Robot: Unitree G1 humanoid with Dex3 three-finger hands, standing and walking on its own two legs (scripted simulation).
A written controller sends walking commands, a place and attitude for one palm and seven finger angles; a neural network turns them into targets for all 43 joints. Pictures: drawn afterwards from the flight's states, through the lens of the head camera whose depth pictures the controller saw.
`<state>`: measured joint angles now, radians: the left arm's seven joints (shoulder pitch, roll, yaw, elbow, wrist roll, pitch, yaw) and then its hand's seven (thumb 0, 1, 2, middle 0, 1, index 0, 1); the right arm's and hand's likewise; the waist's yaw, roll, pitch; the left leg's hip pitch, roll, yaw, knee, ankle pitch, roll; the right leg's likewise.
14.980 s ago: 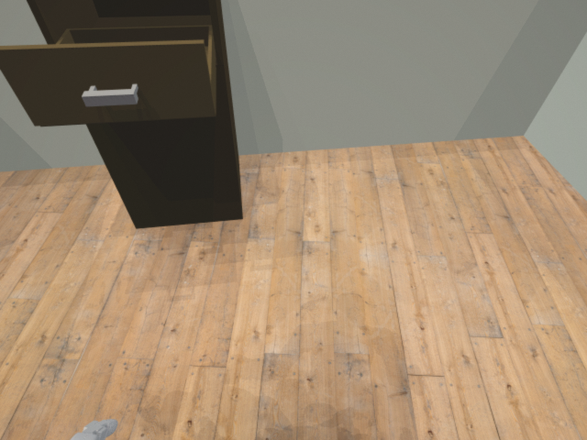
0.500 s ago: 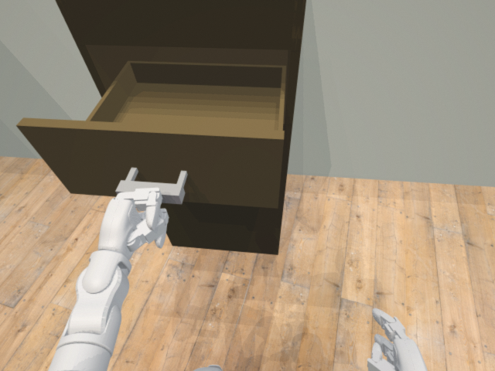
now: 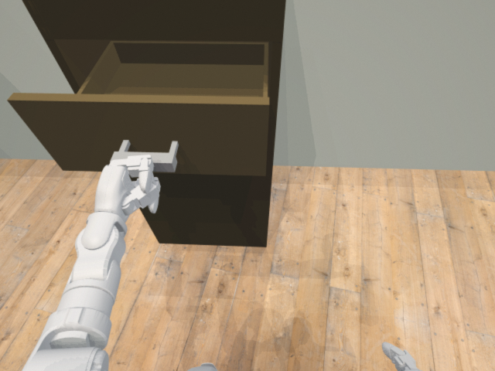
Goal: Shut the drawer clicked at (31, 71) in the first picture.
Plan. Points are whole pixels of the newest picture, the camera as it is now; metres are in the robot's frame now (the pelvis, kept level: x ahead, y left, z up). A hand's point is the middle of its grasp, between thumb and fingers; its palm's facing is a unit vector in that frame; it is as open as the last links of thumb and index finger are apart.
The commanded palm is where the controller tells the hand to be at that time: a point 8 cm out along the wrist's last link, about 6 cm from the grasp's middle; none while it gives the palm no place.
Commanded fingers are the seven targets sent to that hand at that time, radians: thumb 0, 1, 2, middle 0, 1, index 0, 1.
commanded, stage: push the drawer shut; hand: left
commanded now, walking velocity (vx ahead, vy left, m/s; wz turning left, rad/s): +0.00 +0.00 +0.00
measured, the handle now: (147, 153) +0.46 +0.19 +0.08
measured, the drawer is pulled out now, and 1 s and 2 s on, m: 0.19 0.08 0.00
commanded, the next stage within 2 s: none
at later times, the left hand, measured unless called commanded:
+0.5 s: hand (159, 164) +0.44 +0.16 +0.08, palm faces -0.03 -1.00 -0.03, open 3.0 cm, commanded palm +0.43 +0.21 +0.08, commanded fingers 0.00 0.90 0.90 -1.40 -1.60 -1.40 -1.60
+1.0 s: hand (170, 139) +0.50 +0.15 +0.08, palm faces -0.01 -1.00 -0.03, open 3.2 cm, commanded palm +0.50 +0.20 +0.08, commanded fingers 0.00 0.90 0.90 -1.40 -1.60 -1.40 -1.60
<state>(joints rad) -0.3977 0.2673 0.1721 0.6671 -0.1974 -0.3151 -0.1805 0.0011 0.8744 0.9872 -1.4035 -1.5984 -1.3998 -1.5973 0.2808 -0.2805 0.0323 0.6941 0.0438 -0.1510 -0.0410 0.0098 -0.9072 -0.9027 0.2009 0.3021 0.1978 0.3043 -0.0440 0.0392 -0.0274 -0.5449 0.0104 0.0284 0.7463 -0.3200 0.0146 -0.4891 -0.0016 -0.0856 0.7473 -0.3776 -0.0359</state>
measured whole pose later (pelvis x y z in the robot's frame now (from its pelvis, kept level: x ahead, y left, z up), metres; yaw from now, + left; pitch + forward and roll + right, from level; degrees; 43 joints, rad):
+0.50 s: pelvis +0.01 +0.01 +0.00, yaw -1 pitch +10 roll -1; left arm -0.63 0.31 0.23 0.93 -0.16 -0.36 -0.18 -0.01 0.83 0.96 -1.40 -1.60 -1.40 -1.60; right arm 0.31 -0.27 0.03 0.69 0.03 -0.09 -0.02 0.01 -0.91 -0.90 0.20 0.30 0.20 0.30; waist -0.08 0.03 -0.05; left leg -0.62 0.01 0.04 0.79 -0.34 0.03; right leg -0.56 0.00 -0.07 0.77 -0.39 -0.02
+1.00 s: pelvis +0.00 +0.01 -0.02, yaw -1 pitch +15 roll -1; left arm -0.91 0.42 0.31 1.19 -0.10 -0.38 -0.16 0.01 0.89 1.00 -1.40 -1.60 -1.40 -1.60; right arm 0.38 -0.29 0.04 0.71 0.01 -0.07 -0.01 0.01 -0.91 -0.90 0.20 0.30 0.20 0.30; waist -0.15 0.03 -0.06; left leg -0.79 0.03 0.03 0.87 -0.35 0.02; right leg -0.72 0.01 -0.08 0.85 -0.39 -0.03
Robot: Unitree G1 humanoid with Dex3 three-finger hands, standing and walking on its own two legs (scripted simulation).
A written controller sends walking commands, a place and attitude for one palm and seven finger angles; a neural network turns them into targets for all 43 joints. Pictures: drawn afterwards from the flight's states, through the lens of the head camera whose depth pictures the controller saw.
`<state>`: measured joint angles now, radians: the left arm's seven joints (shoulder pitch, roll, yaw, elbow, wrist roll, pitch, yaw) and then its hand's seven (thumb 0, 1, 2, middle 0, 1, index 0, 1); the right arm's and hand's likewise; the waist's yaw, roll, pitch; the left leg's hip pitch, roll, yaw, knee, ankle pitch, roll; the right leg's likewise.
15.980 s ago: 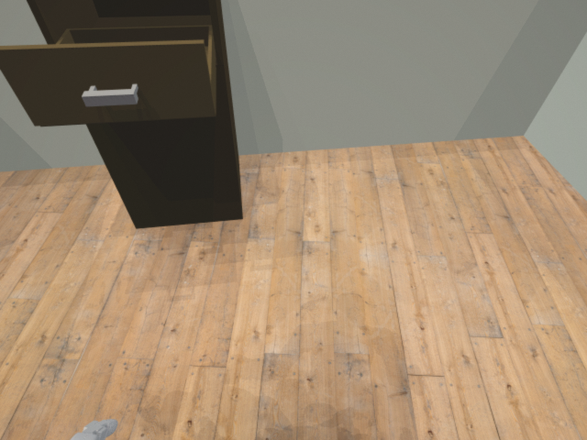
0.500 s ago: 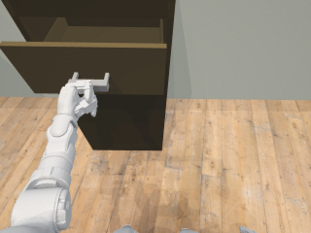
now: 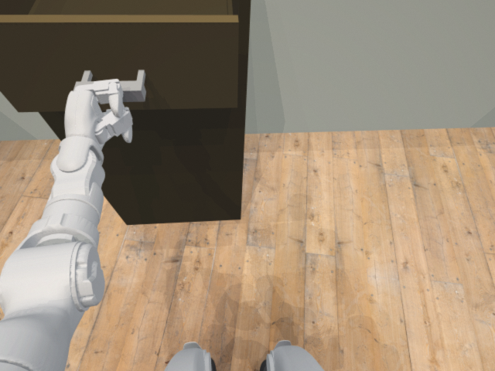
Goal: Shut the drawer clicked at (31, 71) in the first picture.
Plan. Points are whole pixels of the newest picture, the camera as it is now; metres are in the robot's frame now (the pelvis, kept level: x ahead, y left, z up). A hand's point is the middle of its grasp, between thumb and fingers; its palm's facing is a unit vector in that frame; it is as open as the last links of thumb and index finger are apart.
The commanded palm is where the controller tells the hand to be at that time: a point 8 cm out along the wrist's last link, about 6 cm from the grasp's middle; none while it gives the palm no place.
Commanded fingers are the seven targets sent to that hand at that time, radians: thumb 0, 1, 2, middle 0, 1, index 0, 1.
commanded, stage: push the drawer shut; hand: left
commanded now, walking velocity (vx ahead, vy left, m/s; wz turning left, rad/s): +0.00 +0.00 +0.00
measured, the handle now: (112, 83) +0.58 +0.19 +0.10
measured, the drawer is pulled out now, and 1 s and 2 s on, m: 0.08 0.00 0.00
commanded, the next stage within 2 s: pull the fist back off the drawer in 1.06 s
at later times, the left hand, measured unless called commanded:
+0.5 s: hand (131, 87) +0.56 +0.16 +0.10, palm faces +0.01 -1.00 -0.03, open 3.2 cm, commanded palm +0.56 +0.20 +0.10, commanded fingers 0.00 0.90 0.90 -1.40 -1.60 -1.40 -1.60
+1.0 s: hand (131, 80) +0.58 +0.16 +0.10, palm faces +0.02 -1.00 -0.04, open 3.3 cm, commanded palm +0.62 +0.19 +0.10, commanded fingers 0.00 0.90 0.90 -1.40 -1.60 -1.40 -1.60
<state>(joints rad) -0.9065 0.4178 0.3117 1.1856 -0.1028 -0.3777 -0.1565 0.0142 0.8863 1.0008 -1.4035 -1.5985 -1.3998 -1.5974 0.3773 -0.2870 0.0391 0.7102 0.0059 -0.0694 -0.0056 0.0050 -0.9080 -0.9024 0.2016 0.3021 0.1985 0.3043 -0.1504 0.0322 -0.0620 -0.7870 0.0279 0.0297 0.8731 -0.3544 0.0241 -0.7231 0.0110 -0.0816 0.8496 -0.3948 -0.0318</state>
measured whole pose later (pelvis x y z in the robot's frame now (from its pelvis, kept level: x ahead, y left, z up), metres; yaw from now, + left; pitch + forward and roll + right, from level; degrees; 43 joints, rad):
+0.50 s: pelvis +0.01 +0.00 -0.01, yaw -1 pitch +21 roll -3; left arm -1.12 0.55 0.37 1.31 -0.03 -0.32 -0.15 0.02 0.87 0.99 -1.40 -1.60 -1.40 -1.60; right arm 0.43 -0.29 0.05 0.69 -0.03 -0.03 0.01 0.00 -0.91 -0.90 0.20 0.30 0.20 0.30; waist -0.22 0.04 -0.07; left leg -0.92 0.04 0.02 0.93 -0.38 0.03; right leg -0.84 0.03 -0.09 0.87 -0.40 -0.03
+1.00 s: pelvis +0.00 +0.01 -0.02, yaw +0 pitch +23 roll -4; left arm -1.25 0.58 0.32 1.37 0.00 -0.28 -0.10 0.04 0.82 1.05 -1.40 -1.60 -1.40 -1.60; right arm 0.45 -0.29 0.07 0.71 -0.05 -0.04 0.02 0.00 -0.91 -0.90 0.20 0.30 0.20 0.30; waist -0.25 0.05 -0.07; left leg -1.00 0.04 -0.01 0.97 -0.38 0.04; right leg -0.90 0.02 -0.11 0.89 -0.39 -0.02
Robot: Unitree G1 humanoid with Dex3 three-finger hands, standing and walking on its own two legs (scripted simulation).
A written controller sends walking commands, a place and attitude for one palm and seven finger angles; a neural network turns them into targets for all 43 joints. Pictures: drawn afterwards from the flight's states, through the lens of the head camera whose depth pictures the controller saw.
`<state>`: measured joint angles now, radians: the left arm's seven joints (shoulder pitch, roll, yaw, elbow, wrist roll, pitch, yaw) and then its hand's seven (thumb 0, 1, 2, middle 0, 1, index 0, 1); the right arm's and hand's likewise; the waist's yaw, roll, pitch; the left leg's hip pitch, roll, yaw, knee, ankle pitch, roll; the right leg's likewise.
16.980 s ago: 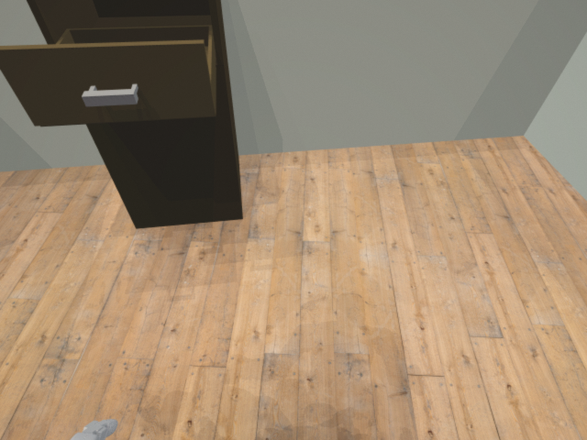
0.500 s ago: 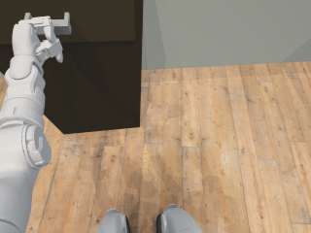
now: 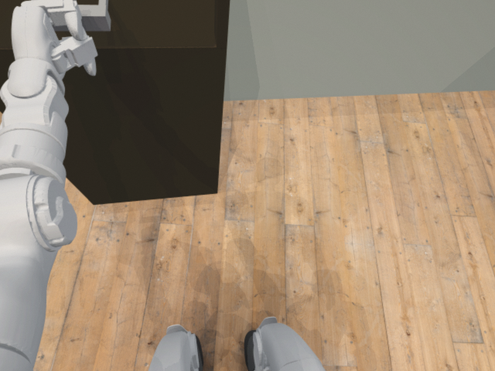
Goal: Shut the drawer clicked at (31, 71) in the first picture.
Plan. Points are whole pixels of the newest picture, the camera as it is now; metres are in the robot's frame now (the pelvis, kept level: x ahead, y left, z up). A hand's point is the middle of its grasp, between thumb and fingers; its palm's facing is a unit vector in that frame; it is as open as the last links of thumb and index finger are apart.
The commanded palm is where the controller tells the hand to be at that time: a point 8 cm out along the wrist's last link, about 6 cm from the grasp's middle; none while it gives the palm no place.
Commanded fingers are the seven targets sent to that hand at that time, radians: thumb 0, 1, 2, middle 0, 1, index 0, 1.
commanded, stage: push the drawer shut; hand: left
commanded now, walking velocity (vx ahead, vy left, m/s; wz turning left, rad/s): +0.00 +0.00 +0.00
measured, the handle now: (70, 8) +0.65 +0.18 +0.11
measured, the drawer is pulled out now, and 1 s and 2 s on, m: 0.00 0.00 0.00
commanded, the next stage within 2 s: pull the fist back off the drawer in 0.06 s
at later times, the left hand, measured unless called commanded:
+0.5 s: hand (85, 43) +0.58 +0.15 +0.12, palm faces +0.01 -1.00 -0.04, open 3.2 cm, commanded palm +0.58 +0.18 +0.12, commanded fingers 0.00 0.90 0.90 -1.40 -1.60 -1.40 -1.60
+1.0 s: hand (92, 48) +0.57 +0.14 +0.11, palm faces +0.02 -1.00 -0.02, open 3.1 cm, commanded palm +0.53 +0.19 +0.12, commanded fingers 0.00 0.90 0.90 -1.40 -1.60 -1.40 -1.60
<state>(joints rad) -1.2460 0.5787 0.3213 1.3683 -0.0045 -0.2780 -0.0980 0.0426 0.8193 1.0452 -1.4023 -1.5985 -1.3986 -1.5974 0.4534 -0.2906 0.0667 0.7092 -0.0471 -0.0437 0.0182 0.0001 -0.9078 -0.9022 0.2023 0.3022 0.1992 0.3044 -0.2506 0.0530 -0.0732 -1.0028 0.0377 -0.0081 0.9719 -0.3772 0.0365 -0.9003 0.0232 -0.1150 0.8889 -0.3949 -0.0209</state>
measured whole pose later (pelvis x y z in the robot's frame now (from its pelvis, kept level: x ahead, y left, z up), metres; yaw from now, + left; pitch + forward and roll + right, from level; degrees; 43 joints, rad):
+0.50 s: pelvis -0.01 +0.00 +0.00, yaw -1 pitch +24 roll -4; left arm -1.26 0.62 0.35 1.38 0.01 -0.27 -0.12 0.03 0.78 1.02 -1.40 -1.60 -1.40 -1.60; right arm 0.48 -0.30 0.07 0.69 -0.05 -0.06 0.02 0.00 -0.91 -0.90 0.20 0.30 0.20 0.30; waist -0.26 0.05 -0.07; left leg -1.02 0.04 0.00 0.98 -0.37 0.04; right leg -0.93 0.02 -0.10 0.90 -0.39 -0.01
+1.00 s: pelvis +0.03 +0.00 +0.01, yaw -1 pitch +22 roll -3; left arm -1.05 0.49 0.38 1.22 -0.02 -0.30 -0.11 -0.01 0.88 0.95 -1.40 -1.60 -1.40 -1.60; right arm 0.45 -0.28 0.04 0.65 -0.04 0.02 0.05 0.00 -0.91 -0.90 0.20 0.30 0.20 0.30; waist -0.21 0.05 -0.10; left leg -0.89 0.04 0.03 0.93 -0.41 0.04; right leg -0.81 0.03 -0.07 0.85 -0.42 -0.02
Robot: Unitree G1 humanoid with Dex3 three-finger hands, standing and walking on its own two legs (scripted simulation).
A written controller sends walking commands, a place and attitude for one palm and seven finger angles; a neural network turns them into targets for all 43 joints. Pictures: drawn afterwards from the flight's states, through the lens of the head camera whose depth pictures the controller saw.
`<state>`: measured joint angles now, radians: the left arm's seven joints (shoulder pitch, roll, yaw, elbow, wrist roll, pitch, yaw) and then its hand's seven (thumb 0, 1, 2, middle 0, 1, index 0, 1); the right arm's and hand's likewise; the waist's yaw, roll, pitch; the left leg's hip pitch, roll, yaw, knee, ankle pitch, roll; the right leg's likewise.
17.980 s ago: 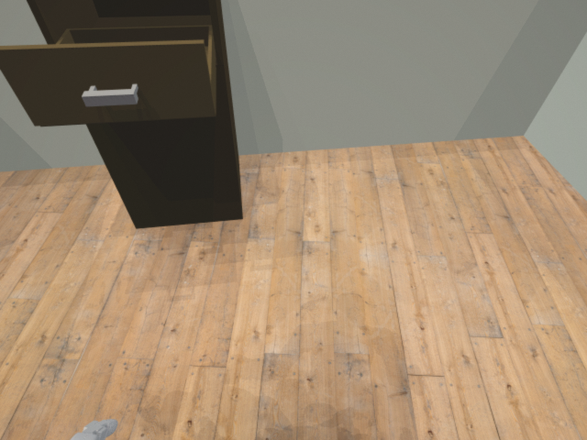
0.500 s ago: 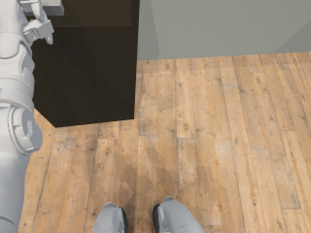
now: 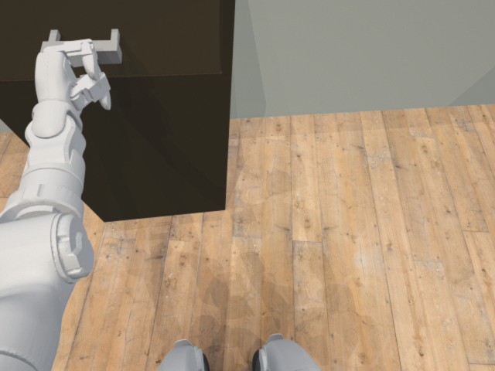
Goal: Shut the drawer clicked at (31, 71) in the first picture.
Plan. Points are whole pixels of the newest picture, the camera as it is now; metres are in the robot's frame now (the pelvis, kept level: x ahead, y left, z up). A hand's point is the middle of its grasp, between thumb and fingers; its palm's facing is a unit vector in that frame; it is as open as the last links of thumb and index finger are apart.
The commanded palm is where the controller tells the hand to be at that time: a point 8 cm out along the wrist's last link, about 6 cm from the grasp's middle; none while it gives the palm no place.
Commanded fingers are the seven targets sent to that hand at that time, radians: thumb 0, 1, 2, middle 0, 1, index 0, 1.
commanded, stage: draw the hand back to the body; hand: left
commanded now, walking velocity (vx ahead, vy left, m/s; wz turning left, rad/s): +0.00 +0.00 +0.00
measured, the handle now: (84, 44) +0.62 +0.19 +0.10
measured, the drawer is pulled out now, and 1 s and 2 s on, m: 0.00 0.00 0.00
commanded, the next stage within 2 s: step back with the hand held close in 1.34 s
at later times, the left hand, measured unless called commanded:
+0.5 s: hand (39, 162) +0.37 +0.19 +0.16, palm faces +0.07 -1.00 -0.07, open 3.3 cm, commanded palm +0.33 +0.24 +0.16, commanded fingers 0.00 0.90 0.90 -1.40 -1.60 -1.40 -1.60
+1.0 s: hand out of the picture +0.24 +0.21 +0.20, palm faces +0.34 -0.88 -0.34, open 3.3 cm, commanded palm +0.18 +0.26 +0.21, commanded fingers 0.00 0.90 0.90 -1.40 -1.60 -1.40 -1.60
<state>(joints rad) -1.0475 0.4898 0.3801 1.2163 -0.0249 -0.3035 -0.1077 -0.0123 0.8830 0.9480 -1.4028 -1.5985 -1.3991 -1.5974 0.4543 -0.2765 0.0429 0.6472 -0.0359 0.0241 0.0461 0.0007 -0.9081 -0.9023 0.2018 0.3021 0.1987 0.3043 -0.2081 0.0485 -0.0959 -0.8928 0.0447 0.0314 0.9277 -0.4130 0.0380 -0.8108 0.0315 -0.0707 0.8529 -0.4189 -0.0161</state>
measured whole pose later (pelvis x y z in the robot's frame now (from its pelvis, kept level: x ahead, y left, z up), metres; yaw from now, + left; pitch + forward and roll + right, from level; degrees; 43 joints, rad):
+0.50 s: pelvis +0.02 -0.01 +0.04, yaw +1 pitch +6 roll -1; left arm -0.26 0.29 0.24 0.37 -0.21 -0.13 -0.19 0.02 0.90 0.90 -1.40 -1.60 -1.40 -1.60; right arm 0.24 -0.29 0.02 0.57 0.06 -0.03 -0.02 0.01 -0.91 -0.90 0.20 0.30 0.20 0.30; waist -0.02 0.06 -0.09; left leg -0.43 0.01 0.03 0.68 -0.36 0.02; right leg -0.36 0.02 -0.05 0.64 -0.39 -0.02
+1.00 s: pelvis +0.01 -0.02 +0.06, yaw +1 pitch -4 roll +0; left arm 0.32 0.31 0.21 -0.25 -0.08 -0.08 0.08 0.02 0.90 0.90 -1.41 -1.60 -1.40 -1.60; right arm 0.18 -0.24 0.05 0.63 0.01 -0.02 -0.05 0.01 -0.91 -0.90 0.20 0.30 0.20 0.30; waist 0.04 0.08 0.02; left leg -0.10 0.01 0.05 0.40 -0.23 0.01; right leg -0.05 0.02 -0.04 0.39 -0.26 -0.03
